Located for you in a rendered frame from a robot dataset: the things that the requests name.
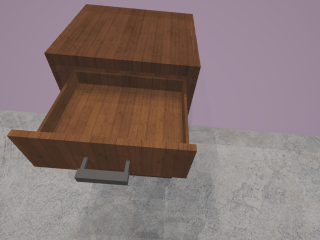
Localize drawer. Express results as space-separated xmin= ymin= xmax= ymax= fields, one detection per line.
xmin=7 ymin=70 xmax=197 ymax=179

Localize cabinet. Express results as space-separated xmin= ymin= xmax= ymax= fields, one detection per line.
xmin=44 ymin=4 xmax=201 ymax=179

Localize handle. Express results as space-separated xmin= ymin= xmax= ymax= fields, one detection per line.
xmin=74 ymin=157 xmax=130 ymax=186

